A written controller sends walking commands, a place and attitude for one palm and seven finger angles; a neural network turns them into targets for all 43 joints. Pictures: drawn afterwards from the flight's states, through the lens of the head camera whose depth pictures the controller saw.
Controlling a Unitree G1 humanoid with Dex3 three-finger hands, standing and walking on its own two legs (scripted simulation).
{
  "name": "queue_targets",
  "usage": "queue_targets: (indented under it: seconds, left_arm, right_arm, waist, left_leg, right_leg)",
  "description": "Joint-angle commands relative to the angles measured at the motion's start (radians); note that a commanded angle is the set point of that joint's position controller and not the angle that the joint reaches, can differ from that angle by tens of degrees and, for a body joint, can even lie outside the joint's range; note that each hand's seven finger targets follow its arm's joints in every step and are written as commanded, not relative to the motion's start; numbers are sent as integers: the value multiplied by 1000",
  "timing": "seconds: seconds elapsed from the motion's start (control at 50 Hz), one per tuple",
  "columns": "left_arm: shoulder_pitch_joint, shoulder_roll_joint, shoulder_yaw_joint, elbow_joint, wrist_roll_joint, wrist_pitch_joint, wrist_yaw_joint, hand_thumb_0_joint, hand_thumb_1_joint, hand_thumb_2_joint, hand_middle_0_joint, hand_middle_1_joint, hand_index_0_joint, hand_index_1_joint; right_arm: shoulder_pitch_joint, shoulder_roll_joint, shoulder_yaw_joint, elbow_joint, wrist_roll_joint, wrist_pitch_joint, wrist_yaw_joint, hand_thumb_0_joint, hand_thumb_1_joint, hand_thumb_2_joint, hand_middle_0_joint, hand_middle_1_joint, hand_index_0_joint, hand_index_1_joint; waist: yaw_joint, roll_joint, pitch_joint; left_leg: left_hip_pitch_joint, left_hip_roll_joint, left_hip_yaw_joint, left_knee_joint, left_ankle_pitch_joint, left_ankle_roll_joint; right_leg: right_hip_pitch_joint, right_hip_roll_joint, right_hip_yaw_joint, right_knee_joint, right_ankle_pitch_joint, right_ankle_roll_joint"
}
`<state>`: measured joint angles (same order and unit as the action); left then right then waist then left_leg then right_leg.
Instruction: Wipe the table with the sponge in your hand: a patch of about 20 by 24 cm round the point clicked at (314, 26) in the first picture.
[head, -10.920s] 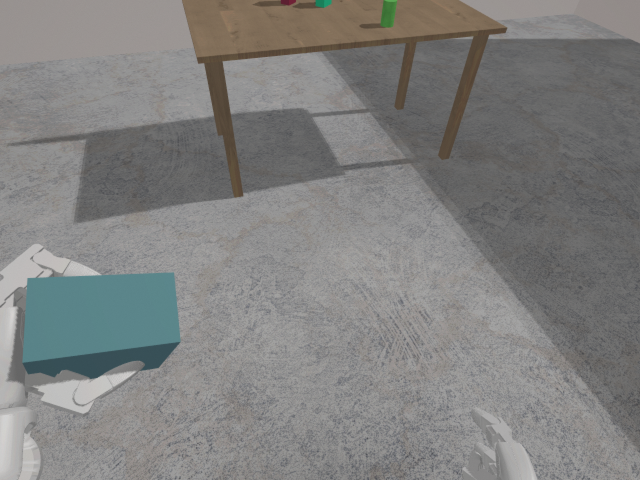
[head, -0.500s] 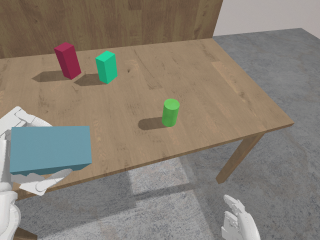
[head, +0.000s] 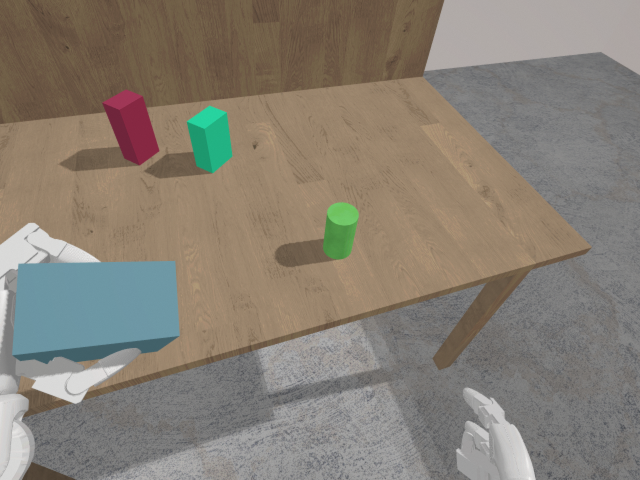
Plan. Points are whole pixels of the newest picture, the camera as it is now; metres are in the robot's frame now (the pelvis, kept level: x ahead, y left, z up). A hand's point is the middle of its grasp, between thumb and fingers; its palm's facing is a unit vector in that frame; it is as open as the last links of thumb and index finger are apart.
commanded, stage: look again from close up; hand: left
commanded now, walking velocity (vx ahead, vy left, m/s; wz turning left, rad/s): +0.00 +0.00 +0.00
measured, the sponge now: (122, 314) +0.23 +0.22 +0.14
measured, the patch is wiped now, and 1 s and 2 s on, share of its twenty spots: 0.00 0.00 0.00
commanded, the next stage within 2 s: shuffle to correct the standing spot in 0.18 s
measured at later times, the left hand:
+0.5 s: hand (78, 325) +0.21 +0.24 +0.15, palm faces +0.38 -0.85 -0.36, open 10.5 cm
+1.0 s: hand (71, 289) +0.24 +0.27 +0.15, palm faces +0.35 -0.84 -0.42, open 10.5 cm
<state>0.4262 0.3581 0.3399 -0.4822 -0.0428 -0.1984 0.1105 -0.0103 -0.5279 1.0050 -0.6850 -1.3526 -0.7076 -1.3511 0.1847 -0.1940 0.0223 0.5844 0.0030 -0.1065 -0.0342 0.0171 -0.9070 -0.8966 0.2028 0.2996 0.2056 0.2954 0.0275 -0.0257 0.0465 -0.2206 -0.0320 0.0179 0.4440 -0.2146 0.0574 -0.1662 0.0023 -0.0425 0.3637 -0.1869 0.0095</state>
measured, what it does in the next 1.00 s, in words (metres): stands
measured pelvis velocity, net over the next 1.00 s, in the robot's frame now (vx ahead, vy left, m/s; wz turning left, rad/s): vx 0.03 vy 0.02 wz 0.02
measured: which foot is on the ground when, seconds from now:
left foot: down 0.00-1.00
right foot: down 0.00-1.00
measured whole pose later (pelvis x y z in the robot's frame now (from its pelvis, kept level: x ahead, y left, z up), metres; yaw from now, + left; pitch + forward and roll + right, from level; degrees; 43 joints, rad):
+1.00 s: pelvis +0.03 +0.02 -0.01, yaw +1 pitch +1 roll -2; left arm 0.47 0.39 0.37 -0.51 -0.04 -0.24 0.10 -0.01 -0.53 1.01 -0.68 -1.35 -0.71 -1.35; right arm 0.19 -0.20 0.00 0.58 0.01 -0.09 -0.02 0.02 -0.91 -0.90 0.20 0.30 0.21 0.30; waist 0.00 -0.01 0.03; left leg -0.27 -0.07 0.02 0.59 -0.33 0.10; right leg -0.22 -0.04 -0.05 0.53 -0.32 0.03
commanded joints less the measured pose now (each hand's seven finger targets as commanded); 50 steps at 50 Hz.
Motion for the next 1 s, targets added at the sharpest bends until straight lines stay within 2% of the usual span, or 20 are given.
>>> queue_targets:
  seconds: [0.0,0.04,0.06,0.08,0.16,0.18,0.26,0.28,0.3,0.4,0.46,0.48,0.54,0.62,0.74,0.78,0.86,0.88,0.9,0.98]
  left_arm:
    - [-81,151,94,-207,-6,-61,22,0,100,1300,-1200,-1600,-1200,-1600]
    - [-80,156,101,-203,-7,-59,22,0,100,1300,-1200,-1600,-1200,-1600]
    - [-62,168,110,-201,-8,-58,22,0,100,1300,-1200,-1600,-1200,-1600]
    - [-70,142,89,-201,-9,-58,21,0,100,1300,-1200,-1600,-1200,-1600]
    - [-63,174,114,-217,-6,-58,24,0,100,1300,-1200,-1600,-1200,-1600]
    - [-74,142,86,-209,-8,-58,22,0,100,1300,-1200,-1600,-1200,-1600]
    - [-55,172,114,-217,-6,-59,25,0,100,1300,-1200,-1600,-1200,-1600]
    - [-55,145,93,-203,-6,-60,23,0,100,1300,-1200,-1600,-1200,-1600]
    - [-54,154,100,-199,-4,-58,24,0,100,1300,-1200,-1600,-1200,-1600]
    - [-69,156,94,-199,1,-59,21,0,100,1300,-1200,-1600,-1200,-1600]
    - [-66,181,113,-211,2,-63,22,0,100,1300,-1200,-1600,-1200,-1600]
    - [-75,157,92,-211,3,-67,21,0,100,1300,-1200,-1600,-1200,-1600]
    - [-81,177,112,-212,3,-73,22,0,100,1300,-1200,-1600,-1200,-1600]
    - [-61,178,118,-213,2,-83,20,0,100,1300,-1200,-1600,-1200,-1600]
    - [-28,188,133,-221,-4,-94,14,0,100,1300,-1200,-1600,-1200,-1600]
    - [-12,177,124,-237,-6,-99,11,0,100,1300,-1200,-1600,-1200,-1600]
    - [-4,212,155,-247,-6,-101,12,0,100,1300,-1200,-1600,-1200,-1600]
    - [-9,186,135,-259,-5,-105,10,0,100,1300,-1200,-1600,-1200,-1600]
    - [-11,207,153,-255,-5,-103,13,0,100,1300,-1200,-1600,-1200,-1600]
    - [12,182,141,-237,-10,-104,11,0,100,1300,-1200,-1600,-1200,-1600]
  right_arm:
    - [-95,-129,-54,-159,4,-58,-13,0,-900,-900,200,300,200,300]
    - [-92,-131,-56,-157,3,-57,-14,0,-900,-900,200,300,200,300]
    - [-104,-131,-53,-154,6,-59,-13,0,-900,-900,200,300,200,300]
    - [-96,-128,-51,-153,3,-56,-13,0,-900,-900,200,300,200,300]
    - [-105,-130,-54,-154,7,-61,-14,0,-900,-900,200,300,200,300]
    - [-94,-129,-51,-153,4,-58,-14,0,-900,-900,200,300,200,300]
    - [-102,-130,-56,-153,8,-60,-15,0,-900,-900,200,300,200,300]
    - [-89,-133,-56,-152,4,-56,-13,0,-900,-900,200,300,200,300]
    - [-91,-134,-61,-154,5,-56,-12,0,-900,-900,200,300,200,300]
    - [-82,-143,-72,-155,6,-50,-7,0,-900,-900,200,300,200,300]
    - [-82,-146,-72,-150,7,-52,-8,0,-900,-900,200,300,200,300]
    - [-79,-142,-71,-149,4,-52,-9,0,-900,-900,200,300,200,300]
    - [-74,-145,-73,-147,5,-56,-8,0,-900,-900,200,300,200,300]
    - [-68,-147,-73,-140,7,-56,-6,0,-900,-900,200,300,200,300]
    - [-64,-144,-79,-146,13,-48,1,0,-900,-900,200,300,200,300]
    - [-66,-143,-76,-146,13,-47,2,0,-900,-900,200,300,200,300]
    - [-67,-145,-77,-149,15,-45,3,0,-900,-900,200,300,200,300]
    - [-61,-144,-76,-151,10,-43,3,0,-900,-900,200,300,200,300]
    - [-59,-142,-77,-151,10,-41,3,0,-900,-900,200,300,200,300]
    - [-57,-144,-78,-151,13,-32,5,0,-900,-900,200,300,200,300]
  waist:
    - [-6,82,-153]
    - [-5,58,-157]
    - [-7,71,-160]
    - [-8,75,-160]
    - [-6,102,-159]
    - [-8,88,-146]
    - [-8,97,-154]
    - [-8,88,-154]
    - [-8,83,-149]
    - [-19,52,-117]
    - [-23,66,-100]
    - [-24,75,-100]
    - [-24,53,-110]
    - [-22,88,-144]
    - [-25,65,-176]
    - [-27,97,-176]
    - [-27,129,-172]
    - [-28,136,-174]
    - [-28,145,-181]
    - [-30,83,-201]
  left_leg:
    - [-9,101,-104,-107,91,-47]
    - [-2,98,-103,-102,89,-44]
    - [0,98,-101,-103,84,-41]
    - [-6,97,-98,-103,83,-41]
    - [-11,99,-103,-112,60,-39]
    - [-25,97,-108,-118,49,-41]
    - [-16,101,-106,-118,38,-38]
    - [-26,100,-107,-116,24,-36]
    - [-31,99,-103,-103,8,-31]
    - [-83,87,-110,-70,-153,-5]
    - [-95,85,-121,-56,-183,9]
    - [-103,84,-125,-51,-184,12]
    - [-94,82,-125,-20,-94,12]
    - [-80,102,-144,-17,50,17]
    - [-57,100,-122,35,207,2]
    - [-42,103,-122,31,245,-1]
    - [-18,119,-144,7,317,-16]
    - [-5,125,-150,6,343,-19]
    - [11,133,-153,14,379,-21]
    - [-15,112,-127,53,370,-33]
  right_leg:
    - [103,-55,59,-25,145,-23]
    - [97,-56,63,-30,146,-23]
    - [96,-53,63,-32,144,-21]
    - [98,-57,61,-32,140,-23]
    - [101,-50,62,-27,126,-20]
    - [99,-51,55,-29,109,-22]
    - [94,-49,61,-28,110,-21]
    - [99,-55,57,-25,97,-23]
    - [94,-63,68,-27,93,-26]
    - [34,-83,90,-22,-100,-46]
    - [0,-88,100,-9,-140,-54]
    - [3,-92,97,3,-140,-59]
    - [11,-98,100,38,-56,-63]
    - [49,-78,51,122,79,-53]
    - [74,-93,48,150,173,-58]
    - [62,-88,34,167,173,-56]
    - [36,-68,6,191,118,-45]
    - [23,-61,-8,202,85,-45]
    - [22,-61,-14,183,69,-43]
    - [71,-79,4,168,154,-59]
